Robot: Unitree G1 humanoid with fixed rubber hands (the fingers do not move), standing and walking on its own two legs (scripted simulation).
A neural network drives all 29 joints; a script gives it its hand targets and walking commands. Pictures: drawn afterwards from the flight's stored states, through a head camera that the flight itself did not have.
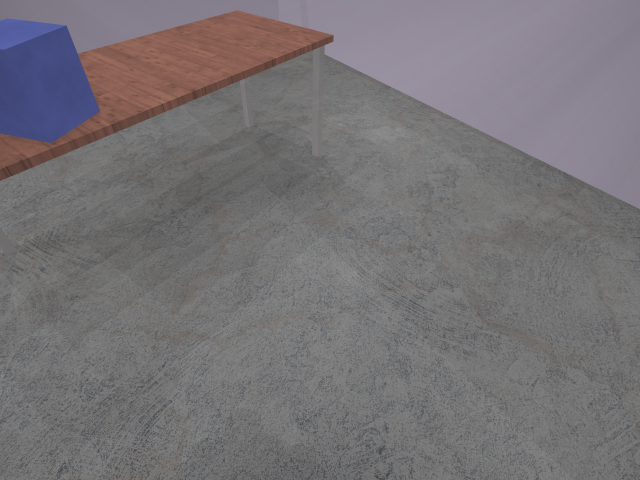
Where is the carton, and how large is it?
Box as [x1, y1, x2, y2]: [0, 18, 99, 142]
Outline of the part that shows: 1,20 0,133 52,142 99,111 66,25 7,18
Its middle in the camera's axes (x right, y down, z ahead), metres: -0.83 -0.47 +1.11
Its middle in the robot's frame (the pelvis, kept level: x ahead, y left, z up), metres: +1.13 +0.87 +0.02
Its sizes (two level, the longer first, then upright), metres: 0.210 0.200 0.250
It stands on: a table, 0.65 m high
